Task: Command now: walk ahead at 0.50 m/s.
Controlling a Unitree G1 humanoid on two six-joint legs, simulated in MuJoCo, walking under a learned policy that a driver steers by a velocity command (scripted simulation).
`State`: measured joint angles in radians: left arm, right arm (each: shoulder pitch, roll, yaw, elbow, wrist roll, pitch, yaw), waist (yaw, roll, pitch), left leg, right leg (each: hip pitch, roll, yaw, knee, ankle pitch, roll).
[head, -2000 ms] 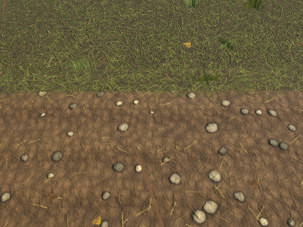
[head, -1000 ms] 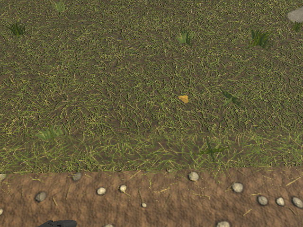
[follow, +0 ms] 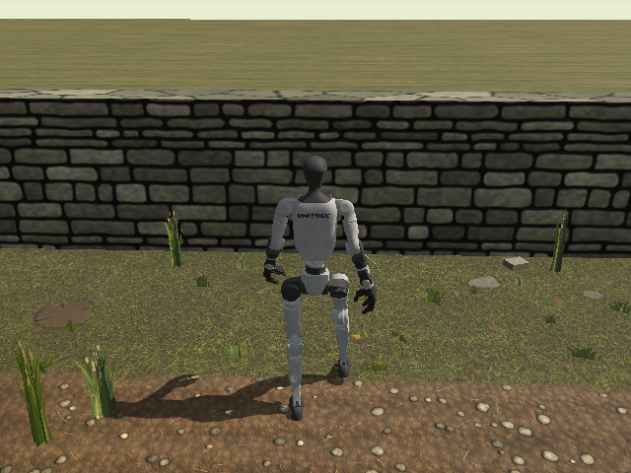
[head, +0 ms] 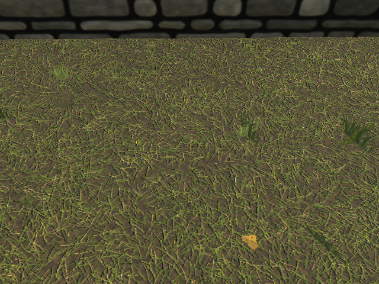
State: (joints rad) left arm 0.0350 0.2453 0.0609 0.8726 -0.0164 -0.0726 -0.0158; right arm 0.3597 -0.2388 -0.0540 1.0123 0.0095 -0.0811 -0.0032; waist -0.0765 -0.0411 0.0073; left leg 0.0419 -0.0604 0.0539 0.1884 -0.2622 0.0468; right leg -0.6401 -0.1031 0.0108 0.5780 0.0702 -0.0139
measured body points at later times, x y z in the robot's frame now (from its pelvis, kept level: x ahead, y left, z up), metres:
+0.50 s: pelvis +0.28 -0.05 +0.01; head +0.30 -0.05 +0.45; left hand +0.27 +0.22 -0.13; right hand +0.46 -0.30 -0.11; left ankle +0.47 +0.13 -0.69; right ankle +0.21 -0.14 -0.74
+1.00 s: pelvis +0.53 +0.02 +0.00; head +0.56 +0.03 +0.45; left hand +0.68 +0.28 -0.12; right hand +0.57 -0.24 -0.13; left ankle +0.52 +0.10 -0.74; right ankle +0.68 -0.14 -0.70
